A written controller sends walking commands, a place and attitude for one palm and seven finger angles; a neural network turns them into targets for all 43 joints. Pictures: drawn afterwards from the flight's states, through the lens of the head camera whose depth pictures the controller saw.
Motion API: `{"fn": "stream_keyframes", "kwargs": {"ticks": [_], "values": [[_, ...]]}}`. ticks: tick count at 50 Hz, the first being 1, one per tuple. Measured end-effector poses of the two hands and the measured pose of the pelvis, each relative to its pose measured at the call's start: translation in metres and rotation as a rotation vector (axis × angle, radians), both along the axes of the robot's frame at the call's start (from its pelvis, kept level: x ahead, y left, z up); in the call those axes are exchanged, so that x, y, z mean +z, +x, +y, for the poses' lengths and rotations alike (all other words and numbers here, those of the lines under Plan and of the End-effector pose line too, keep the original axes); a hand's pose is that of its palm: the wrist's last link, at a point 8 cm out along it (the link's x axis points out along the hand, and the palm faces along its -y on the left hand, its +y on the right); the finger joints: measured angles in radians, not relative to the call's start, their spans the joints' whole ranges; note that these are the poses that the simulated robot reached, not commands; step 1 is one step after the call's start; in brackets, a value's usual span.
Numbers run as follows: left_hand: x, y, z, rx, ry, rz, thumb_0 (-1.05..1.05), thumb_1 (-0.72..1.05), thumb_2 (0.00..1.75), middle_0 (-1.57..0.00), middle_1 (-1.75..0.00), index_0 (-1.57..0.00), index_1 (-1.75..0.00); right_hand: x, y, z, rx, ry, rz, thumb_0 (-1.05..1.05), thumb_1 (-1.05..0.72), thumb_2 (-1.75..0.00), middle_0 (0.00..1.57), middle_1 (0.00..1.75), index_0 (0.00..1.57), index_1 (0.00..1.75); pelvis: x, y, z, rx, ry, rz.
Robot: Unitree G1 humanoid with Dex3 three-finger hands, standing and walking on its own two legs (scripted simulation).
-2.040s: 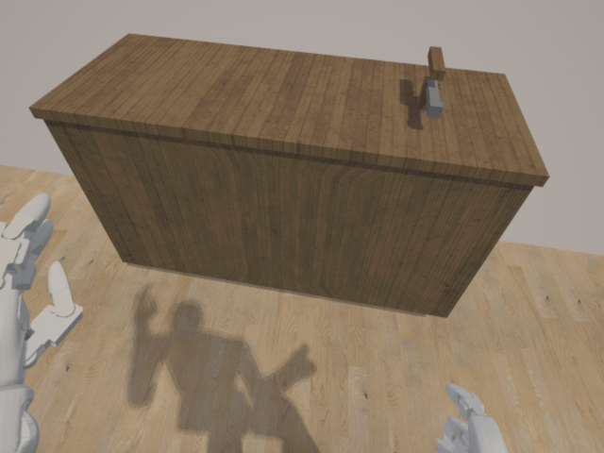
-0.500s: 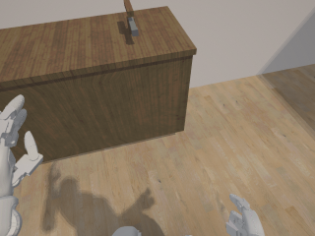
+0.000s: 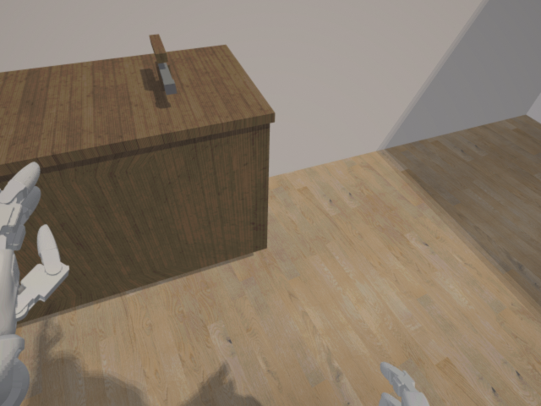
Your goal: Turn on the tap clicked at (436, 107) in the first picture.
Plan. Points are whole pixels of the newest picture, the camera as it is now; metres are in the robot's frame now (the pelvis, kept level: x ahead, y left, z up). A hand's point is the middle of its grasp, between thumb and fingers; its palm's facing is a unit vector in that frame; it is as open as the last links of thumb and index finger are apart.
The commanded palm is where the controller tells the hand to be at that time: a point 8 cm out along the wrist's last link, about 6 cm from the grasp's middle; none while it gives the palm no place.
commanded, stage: take the last steps up to it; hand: left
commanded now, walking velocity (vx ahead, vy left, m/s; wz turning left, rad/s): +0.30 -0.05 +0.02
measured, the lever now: (169, 87) +0.84 +0.31 +0.05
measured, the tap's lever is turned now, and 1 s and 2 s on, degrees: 0 0 0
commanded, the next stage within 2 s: come to a stop and stand still in 1.60 s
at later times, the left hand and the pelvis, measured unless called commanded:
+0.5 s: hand (132, 205) +0.31 +0.20 +0.18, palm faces +0.48 -0.82 -0.31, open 7.4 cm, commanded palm +0.26 +0.23 +0.18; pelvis +0.11 -0.05 -0.01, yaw +1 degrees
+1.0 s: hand (210, 143) +0.45 +0.12 +0.17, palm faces +0.41 -0.79 -0.45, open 7.4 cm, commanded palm +0.39 +0.17 +0.18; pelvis +0.24 -0.12 +0.01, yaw +3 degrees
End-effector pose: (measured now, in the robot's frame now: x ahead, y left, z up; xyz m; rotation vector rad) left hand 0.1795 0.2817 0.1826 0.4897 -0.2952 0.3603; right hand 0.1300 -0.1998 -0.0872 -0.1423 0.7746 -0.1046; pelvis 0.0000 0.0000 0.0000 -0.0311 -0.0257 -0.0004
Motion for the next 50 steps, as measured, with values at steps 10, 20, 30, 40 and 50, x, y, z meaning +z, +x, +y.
{"fn": "stream_keyframes", "kwargs": {"ticks": [10, 20, 30, 40, 50], "values": [[0.004, 0.036, -0.065, -0.096, 0.073, 0.005, 0.01, 0.89, 0.90, -0.22, -0.30, -0.22, -0.30, -0.017, 0.031, -0.083, -0.050, -0.052, 0.073, 0.01, -0.91, -0.90, 0.21, 0.30, 0.20, 0.30, -0.011, 0.023, -0.045, -0.011, 0.022, 0.004], [0.016, 0.055, -0.055, 0.019, 0.016, -0.073, 0.01, 0.88, 0.90, -0.22, -0.30, -0.22, -0.30, 0.018, 0.080, -0.118, -0.046, -0.180, 0.042, 0.01, -0.91, -0.90, 0.20, 0.30, 0.20, 0.30, 0.001, 0.076, -0.057, 0.020, 0.037, 0.030], [0.005, 0.123, -0.060, 0.048, -0.025, -0.036, 0.01, 0.89, 0.90, -0.21, -0.30, -0.21, -0.30, 0.010, 0.157, -0.076, 0.002, -0.044, -0.057, 0.01, -0.91, -0.90, 0.20, 0.30, 0.20, 0.30, -0.001, 0.130, -0.062, 0.037, 0.035, 0.018], [0.009, 0.174, -0.108, 0.048, 0.079, 0.008, 0.01, 0.89, 0.90, -0.21, -0.30, -0.21, -0.30, -0.032, 0.211, -0.096, 0.066, 0.057, 0.055, 0.01, -0.90, -0.90, 0.21, 0.30, 0.21, 0.30, -0.013, 0.187, -0.105, 0.059, 0.025, 0.004], [0.004, 0.231, -0.121, 0.046, 0.029, 0.065, 0.01, 0.89, 0.90, -0.22, -0.30, -0.22, -0.30, 0.001, 0.269, -0.163, 0.020, -0.112, 0.084, 0.01, -0.91, -0.90, 0.20, 0.30, 0.20, 0.30, 0.007, 0.242, -0.118, 0.049, 0.063, 0.040]]}}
